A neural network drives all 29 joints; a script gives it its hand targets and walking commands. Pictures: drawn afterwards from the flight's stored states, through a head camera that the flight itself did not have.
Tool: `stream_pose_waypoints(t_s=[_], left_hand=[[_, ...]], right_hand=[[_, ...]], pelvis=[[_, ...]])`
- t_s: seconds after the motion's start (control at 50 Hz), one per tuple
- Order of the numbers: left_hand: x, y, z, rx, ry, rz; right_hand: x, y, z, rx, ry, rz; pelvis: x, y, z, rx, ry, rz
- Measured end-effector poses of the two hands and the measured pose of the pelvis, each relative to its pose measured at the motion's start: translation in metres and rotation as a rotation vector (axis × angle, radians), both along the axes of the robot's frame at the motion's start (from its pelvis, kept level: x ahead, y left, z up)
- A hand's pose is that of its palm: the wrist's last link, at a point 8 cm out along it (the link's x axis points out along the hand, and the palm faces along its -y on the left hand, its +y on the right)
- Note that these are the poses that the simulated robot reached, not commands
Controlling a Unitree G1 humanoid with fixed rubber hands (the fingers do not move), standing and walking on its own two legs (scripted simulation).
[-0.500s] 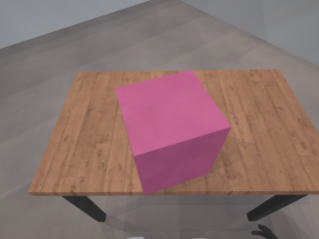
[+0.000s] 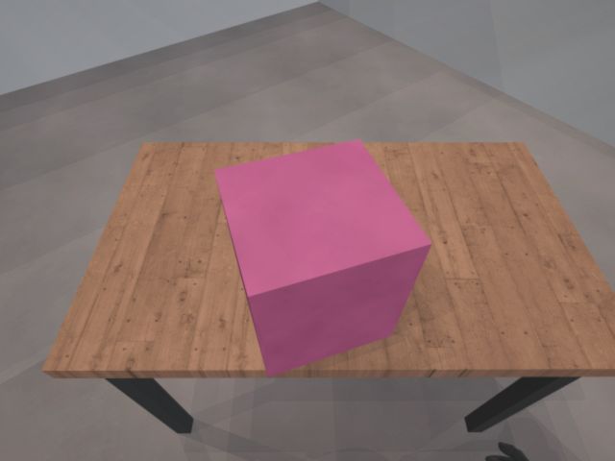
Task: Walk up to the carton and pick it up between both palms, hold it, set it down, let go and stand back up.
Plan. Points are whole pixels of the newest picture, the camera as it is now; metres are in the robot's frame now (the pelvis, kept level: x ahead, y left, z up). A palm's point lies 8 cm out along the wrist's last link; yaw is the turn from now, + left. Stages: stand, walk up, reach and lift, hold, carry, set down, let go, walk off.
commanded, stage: walk up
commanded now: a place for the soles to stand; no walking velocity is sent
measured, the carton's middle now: (312, 261) +0.39 +0.00 +0.02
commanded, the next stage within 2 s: reach and lift in 0.66 s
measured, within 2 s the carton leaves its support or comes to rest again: neither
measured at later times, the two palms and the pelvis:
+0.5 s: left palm out of the picture +0.03 +0.29 -0.11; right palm out of the picture +0.09 -0.30 -0.13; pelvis +0.00 -0.01 +0.00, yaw +0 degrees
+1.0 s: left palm (137, 445) +0.17 +0.24 -0.09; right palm out of the picture +0.14 -0.30 -0.11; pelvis -0.01 -0.01 -0.01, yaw +0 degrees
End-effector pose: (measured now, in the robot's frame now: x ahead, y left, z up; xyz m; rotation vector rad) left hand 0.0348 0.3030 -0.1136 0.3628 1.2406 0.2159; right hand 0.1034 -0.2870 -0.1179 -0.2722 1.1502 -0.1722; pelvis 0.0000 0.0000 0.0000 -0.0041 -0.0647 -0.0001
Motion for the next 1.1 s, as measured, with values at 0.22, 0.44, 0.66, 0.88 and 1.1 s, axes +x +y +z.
stream_pose_waypoints(t_s=[0.22, 0.44, 0.66, 0.88, 1.1], left_hand=[[0.001, -0.008, 0.0, 0.002, -0.008, -0.001], [0.0, -0.006, 0.006, 0.02, -0.008, 0.003], [0.001, -0.004, 0.007, 0.019, -0.009, 0.003], [0.093, -0.037, 0.005, -0.039, -0.056, -0.003], [0.127, -0.072, 0.031, -0.069, -0.18, -0.056]], right_hand=[[-0.007, -0.009, -0.001, -0.001, -0.002, -0.008], [-0.01, -0.008, -0.008, 0.02, 0.009, -0.006], [-0.009, -0.005, -0.008, 0.019, 0.016, -0.008], [0.029, -0.009, -0.002, 0.028, -0.139, 0.094], [0.015, -0.011, 0.007, 0.058, -0.186, 0.117]], pelvis=[[-0.001, -0.008, -0.001, 0.007, -0.008, -0.003], [-0.001, -0.008, 0.0, 0.01, -0.008, -0.001], [-0.001, -0.006, 0.0, 0.008, -0.003, -0.001], [-0.013, -0.011, -0.015, 0.014, -0.016, 0.002], [-0.015, -0.017, -0.007, 0.013, 0.004, -0.006]])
